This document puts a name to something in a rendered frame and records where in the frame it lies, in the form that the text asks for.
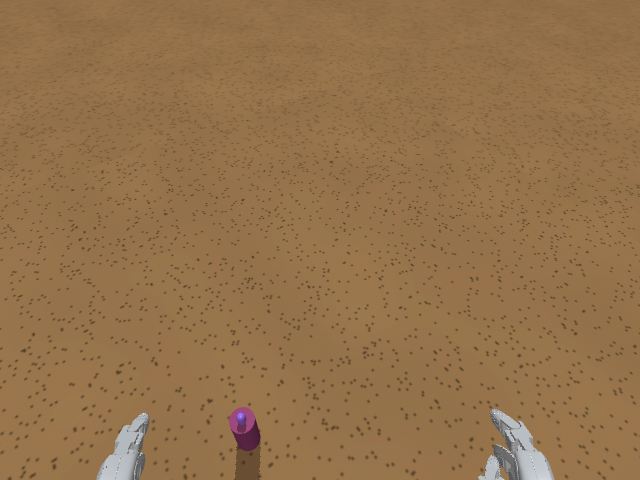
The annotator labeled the bottle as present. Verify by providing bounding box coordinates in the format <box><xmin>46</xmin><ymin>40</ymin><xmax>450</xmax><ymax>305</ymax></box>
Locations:
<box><xmin>229</xmin><ymin>407</ymin><xmax>260</xmax><ymax>451</ymax></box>

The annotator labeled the right robot hand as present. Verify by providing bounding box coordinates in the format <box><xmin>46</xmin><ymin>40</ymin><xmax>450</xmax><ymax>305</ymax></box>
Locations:
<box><xmin>478</xmin><ymin>409</ymin><xmax>555</xmax><ymax>480</ymax></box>

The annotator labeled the left robot hand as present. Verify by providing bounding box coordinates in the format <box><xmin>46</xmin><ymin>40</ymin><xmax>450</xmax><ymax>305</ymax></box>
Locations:
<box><xmin>96</xmin><ymin>413</ymin><xmax>150</xmax><ymax>480</ymax></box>

